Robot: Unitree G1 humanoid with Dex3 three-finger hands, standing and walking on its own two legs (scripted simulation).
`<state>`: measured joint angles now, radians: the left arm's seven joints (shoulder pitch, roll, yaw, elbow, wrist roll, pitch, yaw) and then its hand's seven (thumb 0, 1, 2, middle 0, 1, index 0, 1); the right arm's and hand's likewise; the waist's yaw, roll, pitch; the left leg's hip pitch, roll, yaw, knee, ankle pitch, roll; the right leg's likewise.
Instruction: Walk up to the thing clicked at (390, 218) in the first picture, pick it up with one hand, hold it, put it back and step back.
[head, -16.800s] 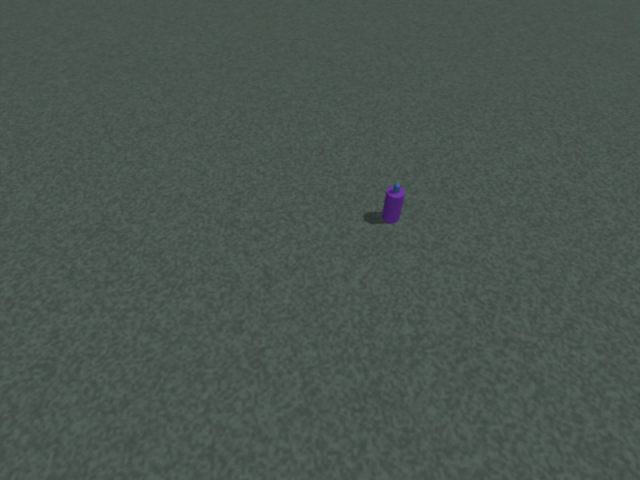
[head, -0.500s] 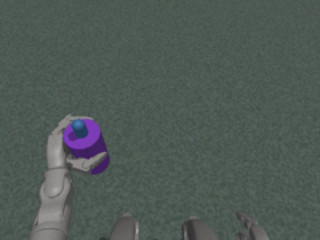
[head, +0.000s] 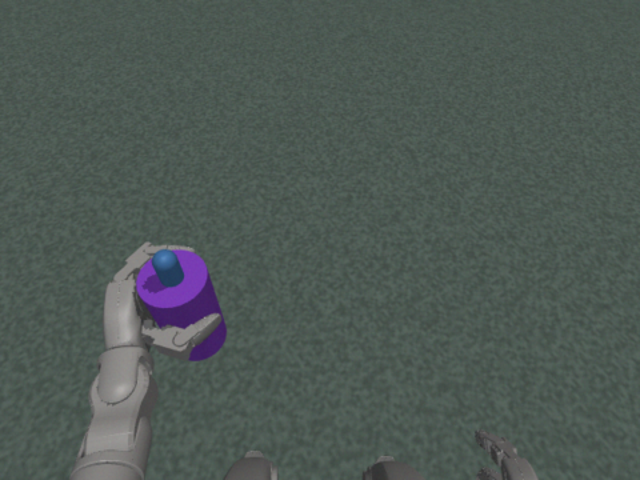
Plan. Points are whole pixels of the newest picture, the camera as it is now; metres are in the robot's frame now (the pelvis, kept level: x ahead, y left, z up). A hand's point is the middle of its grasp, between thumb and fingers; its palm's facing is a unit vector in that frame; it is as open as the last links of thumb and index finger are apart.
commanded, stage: lift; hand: left
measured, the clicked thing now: (183, 301) +0.33 +0.17 +0.02
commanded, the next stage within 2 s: hold in 0.18 s
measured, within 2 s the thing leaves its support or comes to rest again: neither
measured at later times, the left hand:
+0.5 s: hand (176, 294) +0.33 +0.18 +0.05, palm faces +0.17 -0.99 -0.03, open 10.6 cm
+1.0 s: hand (176, 291) +0.33 +0.17 +0.06, palm faces +0.16 -0.99 -0.03, open 10.6 cm
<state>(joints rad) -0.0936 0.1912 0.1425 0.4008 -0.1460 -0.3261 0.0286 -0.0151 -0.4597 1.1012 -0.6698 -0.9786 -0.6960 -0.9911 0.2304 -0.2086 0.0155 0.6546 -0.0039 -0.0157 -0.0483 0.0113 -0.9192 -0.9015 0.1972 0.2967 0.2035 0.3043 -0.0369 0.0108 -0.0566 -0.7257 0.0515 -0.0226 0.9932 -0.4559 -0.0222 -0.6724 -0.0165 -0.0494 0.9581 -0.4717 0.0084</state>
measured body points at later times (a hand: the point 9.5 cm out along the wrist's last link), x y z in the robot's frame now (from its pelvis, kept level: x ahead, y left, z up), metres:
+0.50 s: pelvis +0.00 +0.00 +0.01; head +0.05 +0.01 +0.46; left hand +0.32 +0.23 +0.05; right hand +0.12 -0.24 -0.10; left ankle +0.02 +0.13 -0.68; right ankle +0.00 -0.13 -0.68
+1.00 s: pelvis +0.00 +0.01 +0.02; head +0.04 +0.01 +0.47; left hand +0.31 +0.22 +0.06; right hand +0.13 -0.23 -0.09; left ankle +0.02 +0.13 -0.68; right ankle +0.00 -0.13 -0.68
